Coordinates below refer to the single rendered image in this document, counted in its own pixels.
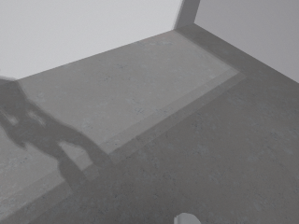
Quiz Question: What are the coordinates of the robot right thigh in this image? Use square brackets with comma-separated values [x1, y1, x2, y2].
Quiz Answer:
[174, 213, 201, 224]

